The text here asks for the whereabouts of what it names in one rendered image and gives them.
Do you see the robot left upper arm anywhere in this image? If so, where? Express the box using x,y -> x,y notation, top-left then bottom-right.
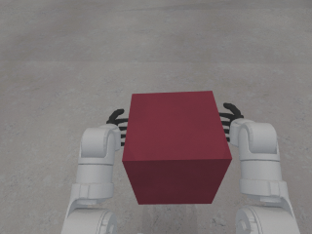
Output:
61,208 -> 117,234

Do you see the robot right upper arm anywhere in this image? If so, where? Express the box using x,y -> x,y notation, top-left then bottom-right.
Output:
235,205 -> 299,234

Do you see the right robot forearm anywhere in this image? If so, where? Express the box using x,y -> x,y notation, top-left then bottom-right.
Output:
229,118 -> 300,234

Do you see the robot left hand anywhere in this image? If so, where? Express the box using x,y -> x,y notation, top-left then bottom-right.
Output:
106,108 -> 129,146

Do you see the robot right hand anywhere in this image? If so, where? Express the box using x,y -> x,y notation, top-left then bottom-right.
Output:
218,102 -> 244,142

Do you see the carton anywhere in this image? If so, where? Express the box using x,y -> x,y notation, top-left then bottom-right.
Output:
122,91 -> 232,205

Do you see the left robot forearm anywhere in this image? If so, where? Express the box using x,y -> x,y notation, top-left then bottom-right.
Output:
60,123 -> 121,234

